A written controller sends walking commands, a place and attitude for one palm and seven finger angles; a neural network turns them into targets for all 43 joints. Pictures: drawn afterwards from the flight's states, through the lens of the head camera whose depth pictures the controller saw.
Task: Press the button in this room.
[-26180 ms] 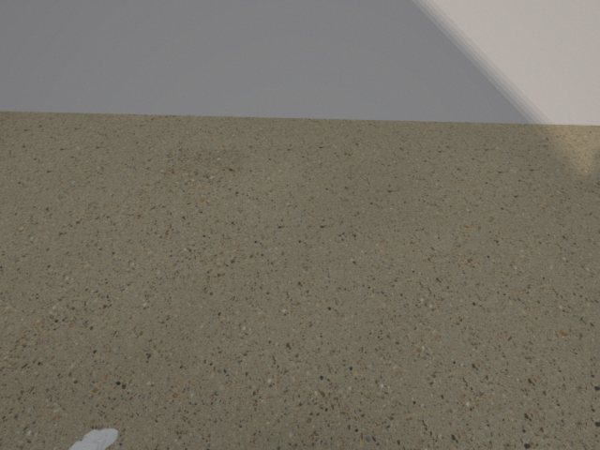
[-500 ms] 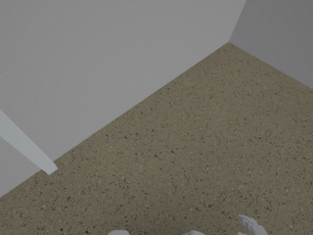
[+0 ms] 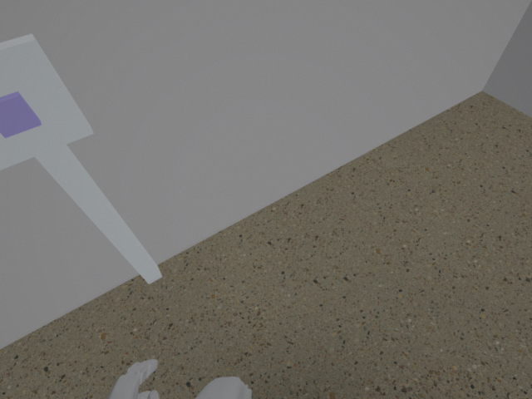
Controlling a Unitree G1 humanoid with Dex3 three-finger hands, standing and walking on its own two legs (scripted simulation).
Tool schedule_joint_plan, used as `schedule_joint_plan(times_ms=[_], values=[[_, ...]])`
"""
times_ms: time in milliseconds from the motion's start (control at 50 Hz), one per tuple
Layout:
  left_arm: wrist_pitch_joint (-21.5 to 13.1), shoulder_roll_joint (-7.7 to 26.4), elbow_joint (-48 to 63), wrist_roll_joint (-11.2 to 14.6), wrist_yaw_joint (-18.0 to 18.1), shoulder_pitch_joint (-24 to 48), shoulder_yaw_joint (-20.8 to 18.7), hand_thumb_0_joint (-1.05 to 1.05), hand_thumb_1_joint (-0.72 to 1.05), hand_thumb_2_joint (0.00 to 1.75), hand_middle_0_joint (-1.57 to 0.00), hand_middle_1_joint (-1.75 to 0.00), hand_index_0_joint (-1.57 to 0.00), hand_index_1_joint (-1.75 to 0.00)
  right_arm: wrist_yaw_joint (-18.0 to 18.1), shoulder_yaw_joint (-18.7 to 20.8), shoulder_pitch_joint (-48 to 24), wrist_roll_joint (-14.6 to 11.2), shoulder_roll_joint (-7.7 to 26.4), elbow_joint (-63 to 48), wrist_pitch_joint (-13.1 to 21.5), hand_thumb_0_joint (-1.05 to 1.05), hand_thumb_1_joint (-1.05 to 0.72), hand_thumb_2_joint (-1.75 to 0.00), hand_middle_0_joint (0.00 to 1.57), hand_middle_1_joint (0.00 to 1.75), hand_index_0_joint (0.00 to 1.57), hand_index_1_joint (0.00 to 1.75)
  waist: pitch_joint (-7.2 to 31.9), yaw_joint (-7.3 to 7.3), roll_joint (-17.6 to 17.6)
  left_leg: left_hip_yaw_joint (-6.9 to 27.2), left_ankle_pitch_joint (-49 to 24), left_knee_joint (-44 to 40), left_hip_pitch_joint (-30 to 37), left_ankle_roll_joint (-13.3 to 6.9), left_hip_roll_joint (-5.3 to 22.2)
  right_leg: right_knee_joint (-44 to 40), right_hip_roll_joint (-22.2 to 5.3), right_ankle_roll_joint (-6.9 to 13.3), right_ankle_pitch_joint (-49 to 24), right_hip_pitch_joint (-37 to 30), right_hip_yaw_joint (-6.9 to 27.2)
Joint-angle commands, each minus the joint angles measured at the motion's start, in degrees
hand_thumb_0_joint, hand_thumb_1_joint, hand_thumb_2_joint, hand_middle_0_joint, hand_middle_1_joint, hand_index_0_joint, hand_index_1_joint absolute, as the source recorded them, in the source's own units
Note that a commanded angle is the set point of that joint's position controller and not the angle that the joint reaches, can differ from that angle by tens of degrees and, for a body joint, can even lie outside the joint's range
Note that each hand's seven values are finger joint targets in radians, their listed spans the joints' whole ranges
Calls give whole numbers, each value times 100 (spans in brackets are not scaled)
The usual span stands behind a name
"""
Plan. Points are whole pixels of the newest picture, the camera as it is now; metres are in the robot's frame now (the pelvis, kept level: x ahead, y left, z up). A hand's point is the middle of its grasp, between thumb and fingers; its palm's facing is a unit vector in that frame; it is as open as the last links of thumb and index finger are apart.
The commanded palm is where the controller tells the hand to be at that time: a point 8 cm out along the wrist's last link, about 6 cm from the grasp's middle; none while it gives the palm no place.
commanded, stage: turn to face it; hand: left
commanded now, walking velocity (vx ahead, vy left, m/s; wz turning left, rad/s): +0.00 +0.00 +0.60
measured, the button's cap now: (11, 114) +0.59 +0.50 +0.10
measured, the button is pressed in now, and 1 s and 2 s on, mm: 0 0 0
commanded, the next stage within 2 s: take the last steps up to it in 0.90 s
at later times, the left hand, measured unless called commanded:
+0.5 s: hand out of the picture -0.02 +0.29 -0.17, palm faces +0.33 -0.91 -0.25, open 7.4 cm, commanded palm none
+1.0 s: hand out of the picture -0.01 +0.22 -0.14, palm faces +0.49 -0.83 -0.27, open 7.4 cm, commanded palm none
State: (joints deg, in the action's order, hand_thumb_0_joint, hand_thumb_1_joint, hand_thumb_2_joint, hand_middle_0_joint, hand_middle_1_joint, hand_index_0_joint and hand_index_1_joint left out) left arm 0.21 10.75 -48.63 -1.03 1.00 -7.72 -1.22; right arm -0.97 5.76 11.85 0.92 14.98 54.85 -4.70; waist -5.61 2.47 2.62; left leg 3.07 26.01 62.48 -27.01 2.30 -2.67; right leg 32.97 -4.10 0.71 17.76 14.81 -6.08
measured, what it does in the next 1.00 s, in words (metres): steps on the spot, turning left: left foot, then right foot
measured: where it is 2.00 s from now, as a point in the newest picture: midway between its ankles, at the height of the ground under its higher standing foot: (246, 385)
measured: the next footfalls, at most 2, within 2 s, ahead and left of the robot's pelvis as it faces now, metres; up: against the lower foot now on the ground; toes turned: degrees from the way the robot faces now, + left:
left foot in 0.32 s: +0.01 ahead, +0.15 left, +0.00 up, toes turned +19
right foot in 0.84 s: +0.09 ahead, -0.07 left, +0.00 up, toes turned +24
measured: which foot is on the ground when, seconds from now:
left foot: up 0.00-0.30, down 0.32-0.86, up 0.88-1.00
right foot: down 0.00-0.32, up 0.34-0.82, down 0.84-1.00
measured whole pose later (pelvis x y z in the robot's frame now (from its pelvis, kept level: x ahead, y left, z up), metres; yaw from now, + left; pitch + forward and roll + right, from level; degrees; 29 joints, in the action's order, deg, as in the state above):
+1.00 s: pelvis +0.01 +0.01 +0.00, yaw +30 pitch -1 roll +1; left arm 0.4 9.5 -53.0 -1.0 1.1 -10.9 -1.3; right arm -0.4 4.9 13.4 0.8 13.6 57.6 -4.3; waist -3.6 1.7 3.0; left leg 3.2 23.3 60.7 -26.4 1.9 -2.1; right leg 29.8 -2.7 1.4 16.3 12.7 -5.9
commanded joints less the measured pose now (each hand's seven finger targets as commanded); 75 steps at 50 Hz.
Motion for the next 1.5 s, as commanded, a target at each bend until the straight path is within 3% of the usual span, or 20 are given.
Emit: schedule_joint_plan(times_ms=[0, 180, 260, 300, 340, 380, 440, 680, 780, 800, 840, 960, 1120, 1200, 1220, 1240, 1260, 1280, 1360, 1480], values=[[-110, 1045, 325, -6, 108, -101, -313, 0, 90, 90, -20, -30, -20, -30, -90, 59, -20, 10, 403, -408, 108, 0, -90, -90, 20, 30, 20, 30, 466, -130, -1287, -117, -437, 794, -449, 188, 466, -1395, -1475, 473, -2009, -550, 591], [-26, 1470, 4, -60, 64, -714, -447, 0, 90, 90, -20, -30, -20, -30, -92, -102, -646, -42, 247, -574, 201, 0, -90, -90, 20, 30, 20, 30, 655, -509, -1558, -816, 10, -1592, 176, 133, 474, -917, -1755, 614, -2948, -1149, 40], [46, 1496, -42, 14, 24, -649, -492, 0, 90, 90, -20, -30, -20, -30, -71, -54, -117, -21, 478, -501, 315, 0, -90, -90, 20, 30, 20, 30, 1024, -165, -1056, -975, -1444, -3603, 1664, -38, 446, 225, -1628, 82, -2507, -627, -473], [87, 861, 305, 51, -48, -368, -322, 0, 90, 90, -20, -30, -20, -30, -26, 199, 603, 4, 1572, -441, 373, 0, -90, -90, 20, 30, 20, 30, 1202, 248, 1640, 1790, -4873, -4119, 3130, -1133, 2602, 2494, -471, -629, 2119, 1840, -546], [175, 895, 304, 42, 35, 260, -334, 0, 90, 90, -20, -30, -20, -30, 121, 172, 673, 12, 1405, -250, 363, 0, -90, -90, 20, 30, 20, 30, 962, 333, 1335, 1749, -4479, -4105, 2541, -1405, 2422, 3339, -420, -556, 1852, 2053, 368], [157, 938, 69, 34, -38, 6, -371, 0, 90, 90, -20, -30, -20, -30, 151, 46, -41, 29, 1051, -445, 395, 0, -90, -90, 20, 30, 20, 30, 755, -44, 807, 1091, -4051, -4121, 2246, -1186, 1849, 3403, -395, -578, 944, 1942, 495], [146, 939, -89, 19, -55, -253, -363, 0, 90, 90, -20, -30, -20, -30, 147, 2, -130, 4, 918, -508, 454, 0, -90, -90, 20, 30, 20, 30, 956, -137, 450, 786, -4207, -4124, 2363, -1099, 1599, 3239, -302, -647, 547, 1737, 500], [131, 750, 81, 59, 12, 137, -263, 0, 90, 90, -20, -30, -20, -30, 143, 57, 107, 51, 854, -417, 374, 0, -90, -90, 20, 30, 20, 30, 730, -22, 645, 1615, -3535, -4177, 1893, -1248, 1510, 1571, 68, -576, 778, 1023, 518], [15, 760, -119, 88, 49, -552, -258, 0, 90, 90, -20, -30, -20, -30, 141, 37, -51, 7, 725, -373, 360, 0, -90, -90, 20, 30, 20, 30, 960, -338, 530, 1636, -3338, -3660, 1242, -949, 1149, -537, 235, -429, -326, -476, 386], [-48, 947, -158, 61, 71, -687, -280, 0, 90, 90, -20, -30, -20, -30, 114, 13, 18, -35, 551, -359, 372, 0, -90, -90, 20, 30, 20, 30, 1001, -384, 86, 1454, -2654, -3319, 700, -672, 877, -1210, -66, -353, -768, -1170, 673], [-90, 1561, -102, -28, 100, -801, -368, 0, 90, 90, -20, -30, -20, -30, 86, -32, 1, -49, 235, -527, 360, 0, -90, -90, 20, 30, 20, 30, 816, -451, -1595, 130, 658, -1336, -351, -93, -154, -1715, -2289, 702, -1609, -1128, 2541], [-138, 880, -74, 16, 90, -307, -270, 0, 90, 90, -20, -30, -20, -30, 27, -14, 268, 8, 242, -21, 153, 0, -90, -90, 20, 30, 20, 30, 336, -145, -1214, 75, -474, 416, -163, 54, 338, -1653, -1241, 586, -1598, -252, 1017], [-232, 953, -843, -83, -12, -1416, -288, 0, 90, 90, -20, -30, -20, -30, -6, -181, -354, 41, -67, -25, 393, 0, -90, -90, 20, 30, 20, 30, 288, -638, -1321, -634, -41, -1929, 176, -11, 536, -2064, -1311, 764, 160, -892, 1258], [-203, 883, -1130, -6, -39, -1250, -269, 0, 90, 90, -20, -30, -20, -30, 68, -264, 407, 22, -213, 350, 575, 0, -90, -90, 20, 30, 20, 30, 500, -240, -1065, -1025, -860, -3788, 1903, -117, 393, -1511, -931, 497, 493, -211, 761], [-181, 678, -1118, 40, -53, -1182, -227, 0, 90, 90, -20, -30, -20, -30, 107, -243, 768, 12, -25, 499, 650, 0, -90, -90, 20, 30, 20, 30, 577, -71, -463, -739, -909, -4276, 2794, -141, 617, -1010, -721, 294, 702, 503, 536], [-170, 369, -1035, 62, -104, -1168, -151, 0, 90, 90, -20, -30, -20, -30, 153, -135, 1117, 55, 412, 618, 682, 0, -90, -90, 20, 30, 20, 30, 509, 110, 840, 705, -118, -4647, 3468, -496, 1702, 64, -195, 4, 911, 1620, 74], [-181, 209, -859, 18, -133, -889, -103, 0, 90, 90, -20, -30, -20, -30, 186, -35, 1576, 82, 868, 663, 636, 0, -90, -90, 20, 30, 20, 30, 215, 345, 1448, 1864, 461, -5297, 3310, -982, 2650, 1175, 121, -118, 1416, 2267, -329], [-122, 362, -751, -60, -135, -431, -153, 0, 90, 90, -20, -30, -20, -30, 215, -8, 1649, 105, 861, 735, 621, 0, -90, -90, 20, 30, 20, 30, -129, 451, 1394, 2043, 668, -5528, 2827, -1154, 2805, 1983, -66, -100, 1375, 2496, 98], [-158, 329, -1063, -52, -285, -669, -194, 0, 90, 90, -20, -30, -20, -30, 252, -176, 978, 68, 271, 591, 761, 0, -90, -90, 20, 30, 20, 30, -426, -30, 563, 701, -822, -5420, 2338, -991, 2146, 2696, -331, -177, 144, 2390, 351], [-61, 236, -927, -17, -315, -381, -201, 0, 90, 90, -20, -30, -20, -30, 295, -205, 1317, 27, 153, 727, 870, 0, -90, -90, 20, 30, 20, 30, -349, -95, 551, -166, -2697, -5199, 2555, -971, 1997, 2460, -389, -312, -527, 2628, 226]])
